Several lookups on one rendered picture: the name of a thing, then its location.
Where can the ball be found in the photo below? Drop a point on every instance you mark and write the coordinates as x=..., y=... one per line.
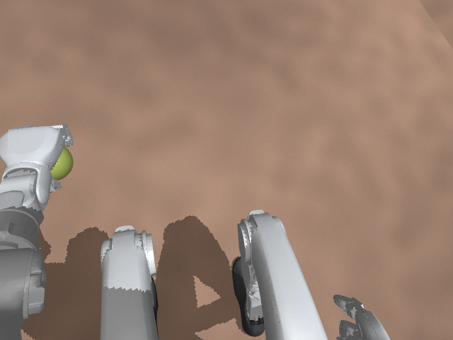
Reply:
x=63, y=165

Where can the left robot hand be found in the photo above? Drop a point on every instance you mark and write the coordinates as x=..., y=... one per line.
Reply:
x=41, y=145

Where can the left robot arm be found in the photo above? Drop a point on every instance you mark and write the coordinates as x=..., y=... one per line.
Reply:
x=24, y=193

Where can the right robot foot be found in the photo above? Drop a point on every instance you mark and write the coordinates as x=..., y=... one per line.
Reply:
x=251, y=327

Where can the right robot hand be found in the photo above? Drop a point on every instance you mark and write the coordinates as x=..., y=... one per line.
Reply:
x=367, y=326

